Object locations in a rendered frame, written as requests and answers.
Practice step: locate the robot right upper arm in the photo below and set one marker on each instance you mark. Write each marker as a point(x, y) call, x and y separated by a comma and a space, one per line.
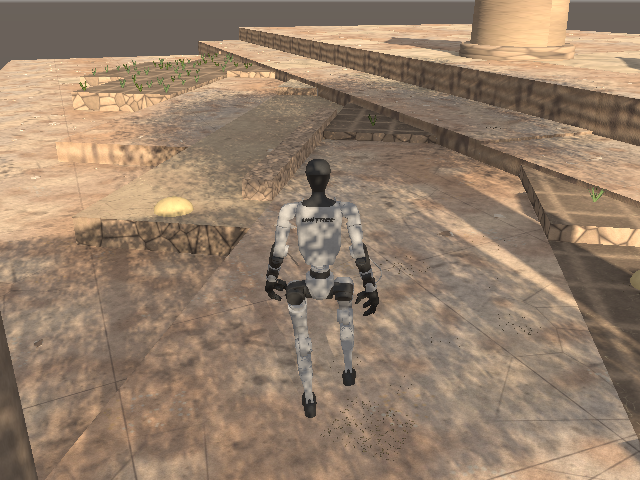
point(351, 212)

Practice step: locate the right robot forearm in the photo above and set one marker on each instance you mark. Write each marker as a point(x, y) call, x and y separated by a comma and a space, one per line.
point(365, 271)

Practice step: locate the right robot hand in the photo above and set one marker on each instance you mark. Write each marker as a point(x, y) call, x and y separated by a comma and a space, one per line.
point(373, 301)

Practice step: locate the left robot forearm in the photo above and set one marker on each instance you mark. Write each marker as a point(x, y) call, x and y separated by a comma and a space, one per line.
point(274, 266)

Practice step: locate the left robot foot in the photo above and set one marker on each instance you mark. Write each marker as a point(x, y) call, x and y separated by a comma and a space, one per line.
point(310, 408)

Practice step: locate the left robot hand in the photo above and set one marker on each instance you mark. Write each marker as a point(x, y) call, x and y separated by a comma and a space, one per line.
point(274, 285)

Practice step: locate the robot head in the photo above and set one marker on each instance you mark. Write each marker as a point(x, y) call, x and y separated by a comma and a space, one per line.
point(318, 175)

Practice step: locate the robot left upper arm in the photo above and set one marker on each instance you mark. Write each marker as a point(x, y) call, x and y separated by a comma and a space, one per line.
point(287, 212)

